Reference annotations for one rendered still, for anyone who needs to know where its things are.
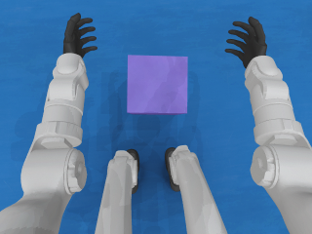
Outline right robot hand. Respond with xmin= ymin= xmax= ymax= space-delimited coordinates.
xmin=224 ymin=17 xmax=267 ymax=68

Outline right robot forearm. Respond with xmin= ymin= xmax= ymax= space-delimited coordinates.
xmin=244 ymin=56 xmax=312 ymax=151

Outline left robot forearm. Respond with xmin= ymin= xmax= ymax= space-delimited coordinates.
xmin=20 ymin=53 xmax=89 ymax=190

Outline left robot upper arm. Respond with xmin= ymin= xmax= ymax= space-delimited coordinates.
xmin=0 ymin=147 xmax=87 ymax=234

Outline right robot upper arm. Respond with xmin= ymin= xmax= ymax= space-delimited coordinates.
xmin=250 ymin=143 xmax=312 ymax=234

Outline left robot hand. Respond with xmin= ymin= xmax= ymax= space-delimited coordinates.
xmin=62 ymin=13 xmax=98 ymax=58

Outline carton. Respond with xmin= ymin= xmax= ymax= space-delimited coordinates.
xmin=127 ymin=55 xmax=188 ymax=115

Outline right robot shin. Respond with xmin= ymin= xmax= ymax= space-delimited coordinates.
xmin=173 ymin=145 xmax=199 ymax=185

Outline robot right thigh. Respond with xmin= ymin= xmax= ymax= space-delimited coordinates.
xmin=169 ymin=150 xmax=228 ymax=234

